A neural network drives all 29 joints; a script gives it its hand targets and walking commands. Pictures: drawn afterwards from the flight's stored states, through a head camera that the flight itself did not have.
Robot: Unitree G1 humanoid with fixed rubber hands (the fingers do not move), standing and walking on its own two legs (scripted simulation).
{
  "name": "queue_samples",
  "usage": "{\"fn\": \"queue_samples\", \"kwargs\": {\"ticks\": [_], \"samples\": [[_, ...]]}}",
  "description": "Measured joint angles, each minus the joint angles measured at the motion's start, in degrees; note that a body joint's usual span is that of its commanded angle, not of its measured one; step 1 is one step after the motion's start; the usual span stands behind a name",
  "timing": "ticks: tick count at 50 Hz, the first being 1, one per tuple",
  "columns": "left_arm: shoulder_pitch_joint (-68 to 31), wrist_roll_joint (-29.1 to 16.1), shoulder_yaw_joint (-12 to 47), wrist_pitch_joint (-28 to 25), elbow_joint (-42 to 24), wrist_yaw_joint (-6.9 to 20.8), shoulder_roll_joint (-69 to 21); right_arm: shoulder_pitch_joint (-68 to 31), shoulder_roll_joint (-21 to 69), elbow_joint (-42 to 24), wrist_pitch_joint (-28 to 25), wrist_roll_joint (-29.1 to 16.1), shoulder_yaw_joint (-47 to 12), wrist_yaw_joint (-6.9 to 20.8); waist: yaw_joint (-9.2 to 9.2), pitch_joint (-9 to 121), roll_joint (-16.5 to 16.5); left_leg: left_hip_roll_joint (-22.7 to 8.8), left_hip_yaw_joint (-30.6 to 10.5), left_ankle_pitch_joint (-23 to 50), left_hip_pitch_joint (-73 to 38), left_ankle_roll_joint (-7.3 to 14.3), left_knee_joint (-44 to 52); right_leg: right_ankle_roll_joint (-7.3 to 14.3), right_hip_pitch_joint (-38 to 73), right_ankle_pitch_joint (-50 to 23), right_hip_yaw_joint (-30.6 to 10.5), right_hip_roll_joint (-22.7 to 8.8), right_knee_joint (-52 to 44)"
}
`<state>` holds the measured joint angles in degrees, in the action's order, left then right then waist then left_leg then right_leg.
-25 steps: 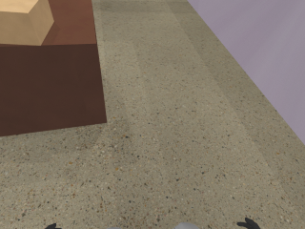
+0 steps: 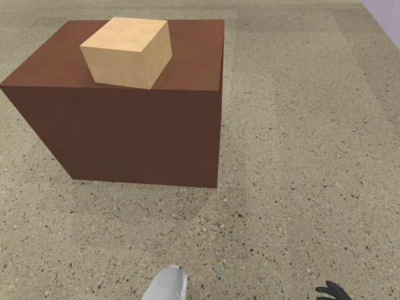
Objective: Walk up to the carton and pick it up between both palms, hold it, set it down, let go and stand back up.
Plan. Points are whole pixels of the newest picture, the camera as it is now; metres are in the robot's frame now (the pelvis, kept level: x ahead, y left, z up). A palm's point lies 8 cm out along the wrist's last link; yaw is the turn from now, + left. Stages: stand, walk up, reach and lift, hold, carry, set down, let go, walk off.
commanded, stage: walk up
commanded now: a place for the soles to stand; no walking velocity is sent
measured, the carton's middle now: (131, 51) +0.96 +0.35 +0.00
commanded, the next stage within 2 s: none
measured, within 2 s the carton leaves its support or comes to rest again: neither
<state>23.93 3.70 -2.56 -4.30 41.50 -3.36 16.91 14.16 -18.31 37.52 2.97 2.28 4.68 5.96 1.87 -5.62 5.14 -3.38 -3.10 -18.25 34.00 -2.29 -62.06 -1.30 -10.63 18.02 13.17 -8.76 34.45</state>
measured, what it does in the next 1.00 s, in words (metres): walks ahead: left foot, then right foot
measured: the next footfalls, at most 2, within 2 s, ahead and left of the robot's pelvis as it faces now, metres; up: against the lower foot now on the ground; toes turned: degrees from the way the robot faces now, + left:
left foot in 0.16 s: +0.23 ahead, +0.21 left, +0.00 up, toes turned +7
right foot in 0.60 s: +0.39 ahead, +0.02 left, +0.00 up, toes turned -2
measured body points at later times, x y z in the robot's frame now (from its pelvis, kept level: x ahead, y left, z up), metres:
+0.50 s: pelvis +0.20 +0.13 +0.00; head +0.22 +0.13 +0.45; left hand +0.31 +0.39 -0.11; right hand +0.26 -0.15 -0.11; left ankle +0.19 +0.20 -0.72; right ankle +0.28 -0.01 -0.68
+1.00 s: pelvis +0.36 +0.23 -0.02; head +0.37 +0.23 +0.43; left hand +0.39 +0.54 -0.12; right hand +0.54 -0.01 -0.11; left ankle +0.46 +0.39 -0.73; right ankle +0.35 +0.02 -0.72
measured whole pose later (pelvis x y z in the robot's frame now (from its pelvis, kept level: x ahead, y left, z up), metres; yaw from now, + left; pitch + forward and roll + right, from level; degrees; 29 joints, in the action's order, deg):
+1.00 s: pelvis +0.36 +0.23 -0.02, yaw +1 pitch -4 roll -2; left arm 25.3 3.6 -4.4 -2.6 38.2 -2.9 18.0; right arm 11.2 -16.6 33.3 2.4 2.3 3.3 5.4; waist 2.5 -5.2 2.9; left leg -7.8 0.9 -14.9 26.6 -0.5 -43.9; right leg -2.7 -14.4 25.3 -0.2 -7.8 43.3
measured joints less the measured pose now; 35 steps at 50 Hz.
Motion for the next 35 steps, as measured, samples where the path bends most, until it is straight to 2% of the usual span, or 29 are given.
{"fn": "queue_samples", "kwargs": {"ticks": [4,7,8,10,11,13,15,17,21,24,27,29,31,32,35], "samples": [[1.66,-0.20,-0.61,-0.22,1.38,0.37,1.32,-2.87,1.41,-1.16,-1.24,-0.54,-0.22,0.97,1.13,0.08,-1.68,-3.22,0.90,4.81,-1.16,1.27,13.52,-1.28,4.25,1.94,1.49,-1.95,-1.70],[2.86,-0.29,-1.01,0.44,1.52,0.52,1.73,-3.52,2.58,-1.66,-2.29,-0.44,-0.43,1.04,1.94,1.32,-3.11,-3.37,3.03,6.80,-5.95,2.68,20.61,-2.06,6.33,5.04,1.72,-3.95,-0.36],[3.38,-0.27,-1.07,0.84,1.40,0.61,1.70,-3.43,2.73,-1.90,-2.76,-0.38,-0.48,0.85,1.89,1.92,-3.46,-2.84,3.63,7.01,-7.99,2.90,22.28,-1.74,6.48,6.61,1.56,-4.83,1.22],[3.02,-0.42,-1.28,1.98,1.16,1.14,1.85,-3.85,3.69,-1.63,-3.78,-0.15,-0.60,-0.25,0.95,1.03,-6.12,-0.04,5.11,4.92,-8.19,2.53,18.32,1.15,4.88,10.02,-1.25,-8.23,8.98],[2.71,-0.83,-1.18,2.68,0.56,1.61,1.44,-3.69,3.73,-1.61,-4.03,-0.22,-0.92,-1.02,0.37,0.68,-6.23,0.47,5.29,2.55,-7.88,2.92,15.70,2.06,2.44,11.93,-4.51,-7.34,15.49],[1.48,-1.57,-0.86,4.02,-0.95,2.38,0.91,-2.62,3.97,-0.85,-3.64,-1.36,-1.59,-2.53,-1.19,0.48,-6.14,1.00,4.97,-0.31,-8.63,3.73,14.15,2.88,-3.04,12.92,-10.09,-2.82,27.82],[-0.63,-1.88,-0.71,4.27,-2.48,2.72,0.82,-0.75,4.18,0.02,-3.14,-1.56,-2.00,-3.75,-2.34,0.12,-6.84,1.85,5.14,-0.69,-10.85,4.37,16.04,3.12,-8.39,9.84,-12.37,0.64,35.82],[-2.47,-2.04,-0.60,3.71,-3.83,2.78,0.52,1.25,3.97,0.66,-2.90,-1.12,-1.82,-4.40,-3.24,-0.15,-7.48,2.79,5.77,-0.48,-13.40,5.03,18.96,2.91,-12.88,6.85,-12.62,2.39,37.76],[-4.04,-2.12,-0.40,3.10,-5.12,2.82,-0.18,4.50,3.21,1.54,-3.35,-0.18,-1.12,-4.59,-5.26,0.36,-7.61,4.46,7.22,-0.58,-17.72,6.25,24.02,1.77,-18.56,4.17,-12.44,4.27,32.64],[-4.73,-2.19,-0.39,3.13,-5.50,2.77,-0.83,6.25,2.87,1.98,-3.88,0.56,-1.27,-4.68,-6.36,0.59,-6.78,5.17,8.13,-1.27,-20.53,6.66,26.75,1.37,-19.88,3.36,-11.88,4.88,24.00],[-5.45,-2.35,-0.37,2.52,-6.10,2.75,-1.81,7.37,2.49,2.02,-3.57,0.98,-1.78,-4.54,-7.11,0.28,-5.26,5.33,8.84,-2.86,-22.67,6.66,27.58,2.01,-18.60,0.81,-10.64,5.32,12.98],[-5.53,-2.34,-0.41,1.90,-6.66,2.65,-2.35,7.86,2.18,2.09,-3.01,0.87,-2.21,-4.25,-7.33,0.15,-4.11,5.08,9.18,-5.34,-23.34,6.41,25.70,2.87,-16.02,-3.46,-9.60,6.19,6.20],[-5.08,-1.98,-0.51,1.26,-7.34,2.19,-2.61,8.27,1.81,2.28,-2.46,0.77,-2.60,-3.84,-6.76,0.21,-2.65,4.10,9.31,-9.41,-22.81,5.93,20.52,3.63,-13.34,-7.55,-9.09,7.65,2.70],[-5.05,-1.49,-0.43,1.11,-7.53,1.76,-2.81,8.00,1.66,2.46,-2.12,0.86,-2.68,-3.65,-6.23,-0.30,-1.41,3.12,8.81,-11.10,-21.54,5.23,15.50,3.44,-13.31,-6.68,-8.72,8.42,4.62],[-3.84,-0.68,-0.29,1.98,-7.23,0.00,-2.35,6.63,1.82,2.09,0.26,1.29,-3.27,-3.15,-3.99,-0.52,-1.36,3.97,7.06,-13.65,-14.41,2.66,-3.59,3.53,-12.75,-1.10,-9.59,7.78,9.33]]}}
